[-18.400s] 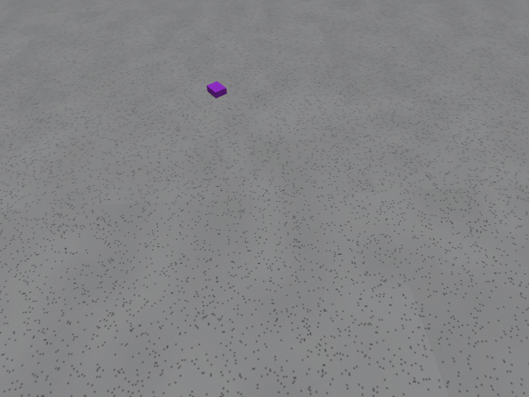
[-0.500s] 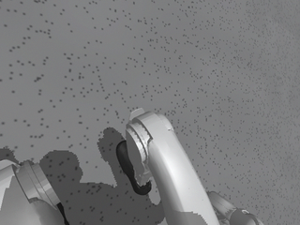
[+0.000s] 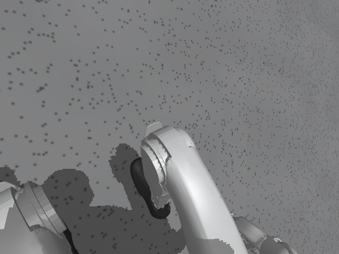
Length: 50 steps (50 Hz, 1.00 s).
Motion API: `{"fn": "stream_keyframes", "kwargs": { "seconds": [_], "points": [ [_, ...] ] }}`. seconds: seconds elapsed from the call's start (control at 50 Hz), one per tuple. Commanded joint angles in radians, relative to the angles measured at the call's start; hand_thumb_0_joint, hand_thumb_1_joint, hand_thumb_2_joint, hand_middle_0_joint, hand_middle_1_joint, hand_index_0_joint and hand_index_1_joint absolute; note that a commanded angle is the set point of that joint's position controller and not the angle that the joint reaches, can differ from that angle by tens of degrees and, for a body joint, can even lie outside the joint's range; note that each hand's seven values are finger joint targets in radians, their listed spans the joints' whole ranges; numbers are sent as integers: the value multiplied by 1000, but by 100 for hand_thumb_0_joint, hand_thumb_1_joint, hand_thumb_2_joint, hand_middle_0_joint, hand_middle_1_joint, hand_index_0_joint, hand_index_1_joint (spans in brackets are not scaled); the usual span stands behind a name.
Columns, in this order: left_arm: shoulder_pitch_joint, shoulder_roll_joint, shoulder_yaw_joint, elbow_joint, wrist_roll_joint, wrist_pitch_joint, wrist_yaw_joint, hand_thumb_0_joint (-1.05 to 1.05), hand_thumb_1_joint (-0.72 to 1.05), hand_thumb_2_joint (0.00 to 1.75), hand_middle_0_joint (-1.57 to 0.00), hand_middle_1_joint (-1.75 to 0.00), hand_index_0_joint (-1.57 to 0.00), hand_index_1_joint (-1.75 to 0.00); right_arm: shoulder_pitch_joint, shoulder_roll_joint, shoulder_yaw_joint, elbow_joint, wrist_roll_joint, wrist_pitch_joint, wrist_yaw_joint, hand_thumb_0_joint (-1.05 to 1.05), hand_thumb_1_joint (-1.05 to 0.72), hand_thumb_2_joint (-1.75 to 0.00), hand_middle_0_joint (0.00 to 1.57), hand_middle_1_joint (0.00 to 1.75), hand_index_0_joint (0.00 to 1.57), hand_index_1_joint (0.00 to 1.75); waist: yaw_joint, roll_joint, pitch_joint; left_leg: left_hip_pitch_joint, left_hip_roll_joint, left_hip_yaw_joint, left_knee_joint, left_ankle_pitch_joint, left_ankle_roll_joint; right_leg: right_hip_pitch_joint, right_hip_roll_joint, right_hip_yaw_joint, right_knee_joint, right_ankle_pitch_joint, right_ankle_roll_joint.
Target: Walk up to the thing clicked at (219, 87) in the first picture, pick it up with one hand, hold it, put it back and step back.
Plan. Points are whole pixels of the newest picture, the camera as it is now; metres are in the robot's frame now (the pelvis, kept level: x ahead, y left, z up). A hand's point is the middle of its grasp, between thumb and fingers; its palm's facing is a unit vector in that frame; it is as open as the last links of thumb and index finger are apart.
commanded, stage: close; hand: left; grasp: from above
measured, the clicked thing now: out of the picture +0.46 +0.34 -0.29
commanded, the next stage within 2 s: settle in 0.30 s
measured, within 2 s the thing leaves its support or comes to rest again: leaves its support in 0.70 s
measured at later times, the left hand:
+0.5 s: hand out of the picture +0.45 +0.33 -0.27, palm faces -0.42 -0.19 -0.89, open 11.4 cm
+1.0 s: hand out of the picture +0.46 +0.35 -0.21, palm faces -0.38 -0.17 -0.91, open 11.4 cm
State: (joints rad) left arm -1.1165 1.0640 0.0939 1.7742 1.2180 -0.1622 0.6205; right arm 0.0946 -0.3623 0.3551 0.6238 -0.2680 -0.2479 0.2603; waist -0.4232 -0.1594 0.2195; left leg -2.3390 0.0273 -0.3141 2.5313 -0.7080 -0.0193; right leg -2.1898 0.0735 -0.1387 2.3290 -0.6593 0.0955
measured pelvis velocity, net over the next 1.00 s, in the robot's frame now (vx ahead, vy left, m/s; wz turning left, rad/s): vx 0.01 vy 0.00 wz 0.04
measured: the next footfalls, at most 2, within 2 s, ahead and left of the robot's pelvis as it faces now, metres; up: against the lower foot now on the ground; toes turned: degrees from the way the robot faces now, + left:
none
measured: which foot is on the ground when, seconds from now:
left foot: down 0.00-1.00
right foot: down 0.00-1.00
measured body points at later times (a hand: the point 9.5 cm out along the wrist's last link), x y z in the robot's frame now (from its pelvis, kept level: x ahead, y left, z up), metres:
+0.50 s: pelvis +0.00 +0.00 +0.00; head +0.29 +0.14 +0.31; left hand +0.47 +0.34 -0.22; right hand +0.05 -0.24 -0.05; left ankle +0.06 +0.13 -0.28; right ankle +0.12 -0.14 -0.28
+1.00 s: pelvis +0.01 +0.00 +0.01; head +0.27 +0.13 +0.35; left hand +0.47 +0.35 -0.16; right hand +0.08 -0.26 -0.06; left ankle +0.06 +0.13 -0.28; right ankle +0.12 -0.13 -0.28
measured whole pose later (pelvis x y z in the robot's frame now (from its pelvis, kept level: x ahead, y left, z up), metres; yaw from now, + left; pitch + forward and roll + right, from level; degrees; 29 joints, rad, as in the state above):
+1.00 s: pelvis +0.01 +0.00 +0.01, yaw +2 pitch +32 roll -14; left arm -1.00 0.89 0.10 1.47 1.19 -0.10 0.46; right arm 0.14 -0.34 0.20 0.66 -0.20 -0.16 0.27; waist -0.33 -0.07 0.06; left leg -2.37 0.02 -0.27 2.48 -0.71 -0.03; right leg -2.23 0.04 -0.11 2.32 -0.69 0.07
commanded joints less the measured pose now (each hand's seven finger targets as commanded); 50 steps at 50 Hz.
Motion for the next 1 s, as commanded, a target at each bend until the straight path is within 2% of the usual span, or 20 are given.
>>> {"fn": "stream_keyframes", "kwargs": {
  "seconds": [0.0,0.04,0.12,0.16,0.24,0.38,0.4,0.48,0.54,0.62,0.68,0.72,0.76,0.8,0.82,0.84,0.88,0.9,0.94,0.98],
  "points": [
    [-193,201,-1,-77,-10,-2,24,0,34,60,-71,-66,-73,-64,180,-334,-89,20,7,5,-18,0,-89,-90,20,30,20,30,-53,547,-616,502,47,117,-266,216,11,342,30,-156,-172,266,-99],
    [-207,194,-11,-82,-8,-6,19,0,40,59,-75,-65,-78,-63,191,-335,-90,18,5,8,-18,0,-89,-90,20,30,20,30,-63,554,-604,492,43,120,-263,203,13,335,28,-155,-175,258,-98],
    [-188,199,0,-77,-7,-9,26,0,45,63,-80,-66,-82,-65,185,-332,-85,24,0,19,-23,0,-89,-90,20,30,20,30,-48,569,-607,503,46,111,-275,212,7,328,27,-162,-167,258,-101],
    [-191,174,-23,-72,-10,-8,16,0,45,66,-81,-67,-82,-66,184,-330,-83,17,-3,13,-20,0,-89,-90,20,30,20,30,-65,534,-586,491,44,117,-260,198,12,329,28,-160,-173,254,-96],
    [-183,201,-12,-70,-9,-10,25,0,53,67,-87,-66,-88,-64,199,-334,-78,21,-5,17,-22,0,-89,-90,20,30,20,30,-59,535,-599,486,44,120,-265,204,15,350,30,-156,-185,260,-96],
    [-198,184,-19,-63,-14,-11,29,0,57,73,-89,-71,-90,-70,183,-333,-78,13,-8,25,-29,0,-89,-90,20,30,20,30,-63,533,-593,477,44,116,-269,184,13,348,32,-160,-183,247,-98],
    [-200,188,-22,-77,-9,-10,26,0,50,75,-90,-72,-92,-71,183,-330,-78,14,-5,23,-26,0,-91,-90,20,30,20,30,-58,534,-592,476,44,117,-261,194,15,338,30,-158,-181,253,-97],
    [-204,195,-9,-90,-10,-6,21,0,53,75,-95,-67,-95,-67,193,-326,-78,25,-7,30,-26,0,-91,-90,20,30,20,30,-54,580,-615,517,47,106,-278,222,5,329,23,-163,-167,268,-100],
    [-214,201,-10,-117,-18,4,11,0,52,75,-93,-68,-93,-67,186,-330,-90,14,2,34,-30,0,-91,-90,20,30,20,30,-51,570,-627,496,43,118,-270,202,11,343,26,-155,-180,260,-100],
    [-226,240,42,-228,-11,12,9,0,54,76,-95,-68,-95,-67,203,-326,-111,24,0,41,-27,0,-91,-90,20,30,20,30,-12,662,-744,583,44,124,-272,297,1,362,23,-153,-165,320,-107],
    [-176,194,38,-190,-6,27,-1,0,54,74,-94,-66,-94,-66,210,-316,-129,28,5,49,-22,0,-90,-90,20,30,20,30,-22,631,-699,547,39,140,-271,283,4,353,27,-149,-170,314,-110],
    [-229,212,59,-277,-1,25,-18,0,57,77,-96,-67,-96,-67,221,-326,-150,30,13,47,-20,0,-90,-90,20,30,20,30,-18,651,-702,544,32,150,-260,276,4,327,19,-143,-170,299,-117],
    [-235,221,79,-382,-5,23,-33,0,58,80,-98,-67,-97,-68,223,-329,-181,33,21,49,-21,0,-91,-90,20,30,20,30,17,710,-785,594,31,154,-279,285,-3,331,15,-136,-173,293,-126],
    [-170,172,67,-397,-9,33,-54,0,59,79,-99,-67,-98,-68,229,-312,-200,35,32,54,-16,0,-91,-90,20,30,20,30,29,717,-832,636,31,159,-288,310,-4,339,14,-129,-173,306,-126],
    [-203,99,20,-448,-22,32,-63,0,60,78,-99,-68,-99,-68,217,-296,-205,23,43,59,-14,0,-91,-90,20,30,20,30,27,711,-857,613,29,165,-289,293,1,338,17,-123,-182,307,-124],
    [-219,75,6,-457,-32,35,-72,0,62,77,-100,-67,-100,-67,218,-289,-213,30,53,59,-13,0,-90,-90,20,30,20,30,25,689,-849,596,26,170,-290,284,4,326,15,-121,-188,308,-124],
    [-187,109,44,-475,-32,56,-89,0,63,78,-98,-70,-99,-69,256,-296,-241,54,65,68,-11,0,-90,-90,20,30,20,30,55,689,-865,596,22,173,-294,311,4,299,9,-114,-177,319,-124],
    [-200,73,30,-508,-34,61,-103,0,64,78,-99,-70,-100,-69,247,-291,-251,50,72,75,-9,0,-90,-90,20,30,20,30,66,714,-907,618,22,174,-297,328,0,288,8,-115,-170,323,-129],
    [-199,14,-5,-488,-40,73,-134,0,68,79,-102,-70,-103,-69,241,-275,-259,50,87,84,-3,0,-90,-90,20,30,20,30,63,678,-865,588,17,180,-301,314,6,258,7,-107,-173,311,-129],
    [-186,-6,-11,-470,-38,86,-159,0,72,81,-105,-71,-106,-70,258,-273,-267,49,96,93,-2,0,-89,-90,20,30,20,30,59,601,-839,534,10,194,-296,294,19,271,7,-95,-189,310,-121]
  ]
}}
